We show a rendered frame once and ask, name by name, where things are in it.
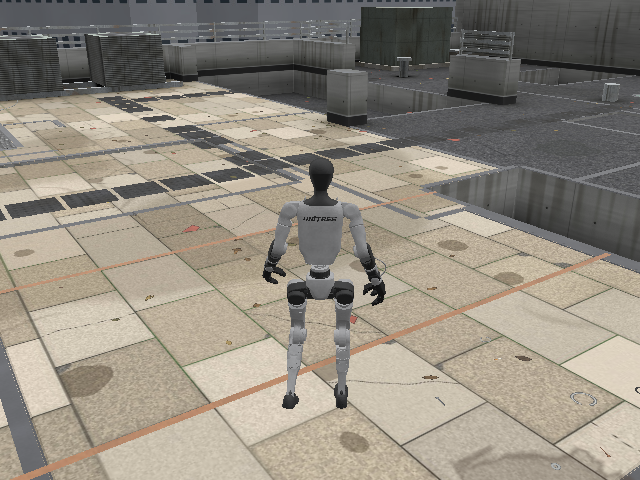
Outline robot left upper arm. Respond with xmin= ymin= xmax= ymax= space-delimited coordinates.
xmin=271 ymin=201 xmax=300 ymax=255

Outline robot left hand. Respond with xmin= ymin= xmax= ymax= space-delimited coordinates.
xmin=262 ymin=267 xmax=286 ymax=284

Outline right robot forearm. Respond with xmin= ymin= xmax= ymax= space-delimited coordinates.
xmin=360 ymin=243 xmax=382 ymax=286

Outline left robot forearm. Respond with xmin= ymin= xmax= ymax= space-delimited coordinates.
xmin=264 ymin=239 xmax=282 ymax=272

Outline robot right upper arm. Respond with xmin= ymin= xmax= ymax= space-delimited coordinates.
xmin=341 ymin=202 xmax=370 ymax=259

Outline robot right hand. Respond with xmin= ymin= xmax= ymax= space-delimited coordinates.
xmin=363 ymin=280 xmax=386 ymax=306

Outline humanoid robot torso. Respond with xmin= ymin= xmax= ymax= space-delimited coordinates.
xmin=297 ymin=196 xmax=344 ymax=300

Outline left robot thigh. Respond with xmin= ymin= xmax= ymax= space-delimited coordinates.
xmin=287 ymin=279 xmax=307 ymax=345

